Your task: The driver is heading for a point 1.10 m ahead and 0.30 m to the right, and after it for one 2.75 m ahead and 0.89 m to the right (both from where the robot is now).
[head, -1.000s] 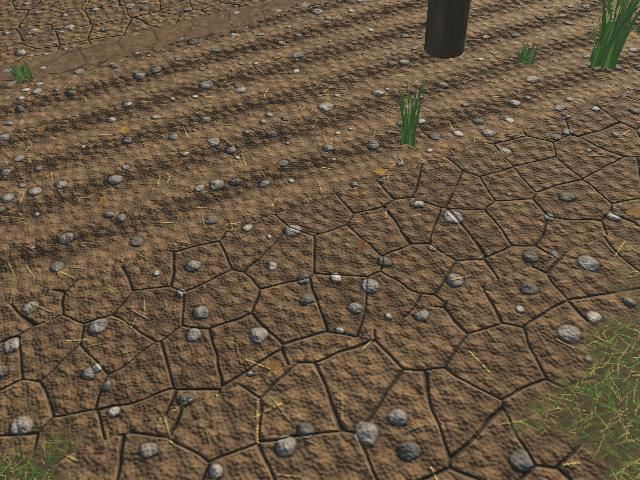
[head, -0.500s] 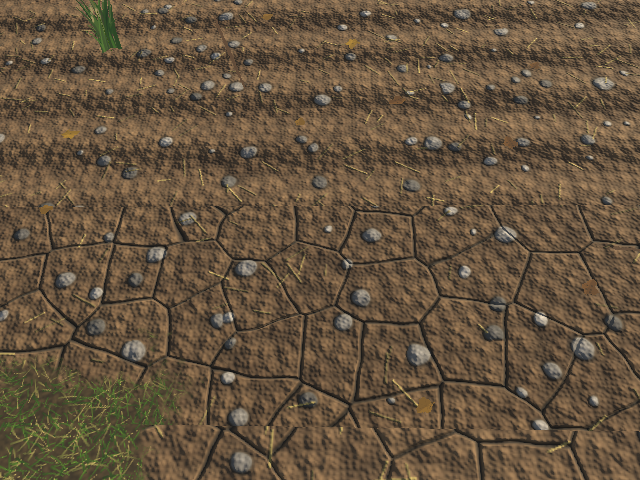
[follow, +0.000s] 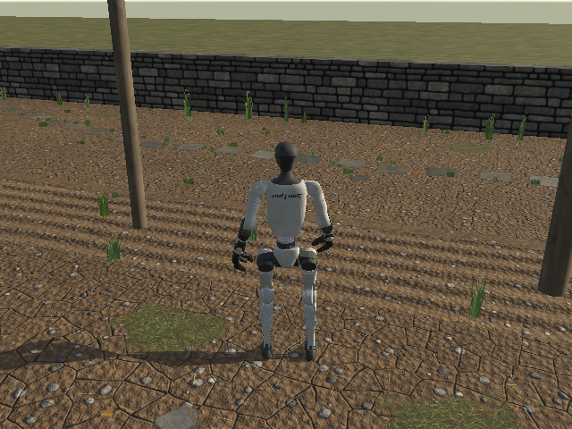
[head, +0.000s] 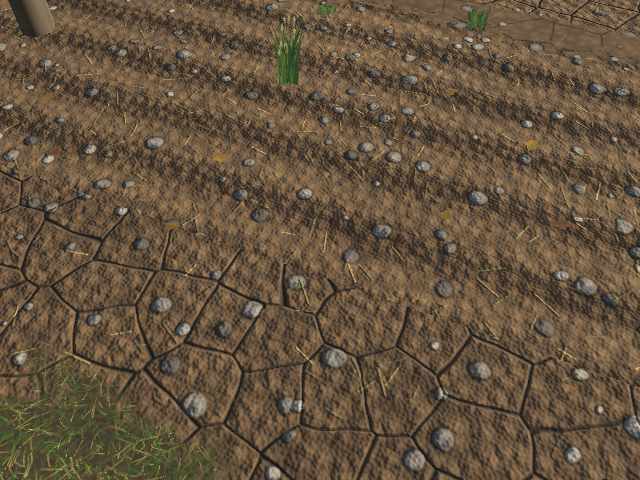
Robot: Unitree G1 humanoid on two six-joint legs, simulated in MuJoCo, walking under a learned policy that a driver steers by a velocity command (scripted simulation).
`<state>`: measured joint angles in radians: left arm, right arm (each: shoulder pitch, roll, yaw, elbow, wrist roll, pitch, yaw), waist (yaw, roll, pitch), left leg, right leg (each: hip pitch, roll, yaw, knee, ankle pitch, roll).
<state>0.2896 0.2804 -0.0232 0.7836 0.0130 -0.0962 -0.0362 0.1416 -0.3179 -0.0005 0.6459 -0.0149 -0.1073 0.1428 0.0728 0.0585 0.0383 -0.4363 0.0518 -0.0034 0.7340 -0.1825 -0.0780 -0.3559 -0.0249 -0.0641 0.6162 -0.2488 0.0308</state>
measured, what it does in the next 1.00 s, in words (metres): walks ahead, turning right: left foot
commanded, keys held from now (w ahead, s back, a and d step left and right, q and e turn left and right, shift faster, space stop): shift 0.18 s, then w+shift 0.32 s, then w+e+shift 0.50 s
